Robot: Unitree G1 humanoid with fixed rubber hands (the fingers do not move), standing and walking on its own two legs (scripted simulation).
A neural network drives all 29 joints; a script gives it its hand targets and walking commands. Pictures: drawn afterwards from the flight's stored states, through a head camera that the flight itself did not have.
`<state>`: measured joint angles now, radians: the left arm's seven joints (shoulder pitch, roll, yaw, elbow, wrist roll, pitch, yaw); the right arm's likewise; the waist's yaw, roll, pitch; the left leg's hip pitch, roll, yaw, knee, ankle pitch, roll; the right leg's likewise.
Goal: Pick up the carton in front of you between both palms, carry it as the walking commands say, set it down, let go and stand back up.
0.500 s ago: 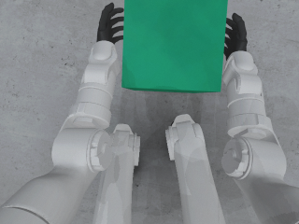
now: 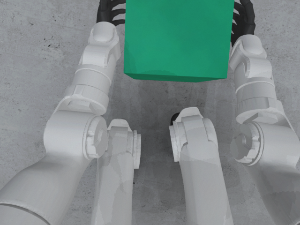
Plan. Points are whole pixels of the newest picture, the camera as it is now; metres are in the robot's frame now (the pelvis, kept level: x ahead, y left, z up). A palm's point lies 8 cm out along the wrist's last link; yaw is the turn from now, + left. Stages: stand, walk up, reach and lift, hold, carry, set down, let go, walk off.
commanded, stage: set down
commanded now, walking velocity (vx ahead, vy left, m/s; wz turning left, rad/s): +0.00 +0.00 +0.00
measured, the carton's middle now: (171, 40) +0.49 -0.10 -0.23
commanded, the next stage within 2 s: none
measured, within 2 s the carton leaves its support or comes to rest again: rests again in 0.40 s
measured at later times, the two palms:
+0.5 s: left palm (106, 28) +0.53 +0.05 -0.18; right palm (233, 43) +0.46 -0.25 -0.18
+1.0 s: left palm (97, 35) +0.52 +0.08 -0.20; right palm (246, 50) +0.44 -0.29 -0.20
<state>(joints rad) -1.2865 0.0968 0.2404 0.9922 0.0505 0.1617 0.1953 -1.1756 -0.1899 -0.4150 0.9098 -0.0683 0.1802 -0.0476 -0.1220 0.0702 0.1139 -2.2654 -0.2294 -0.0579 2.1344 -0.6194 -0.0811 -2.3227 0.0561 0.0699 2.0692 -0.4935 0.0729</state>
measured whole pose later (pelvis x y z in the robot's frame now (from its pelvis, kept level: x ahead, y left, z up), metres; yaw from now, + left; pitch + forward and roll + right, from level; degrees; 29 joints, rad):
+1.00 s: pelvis -0.01 +0.00 -0.02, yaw -1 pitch +37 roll -1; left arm -1.36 0.28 0.05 1.13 -0.11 0.04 0.12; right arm -1.27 -0.37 -0.31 1.22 0.12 -0.05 -0.03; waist -0.12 0.04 0.32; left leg -2.24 -0.14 -0.02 2.20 -0.61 -0.04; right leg -2.30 -0.01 0.03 2.12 -0.48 0.03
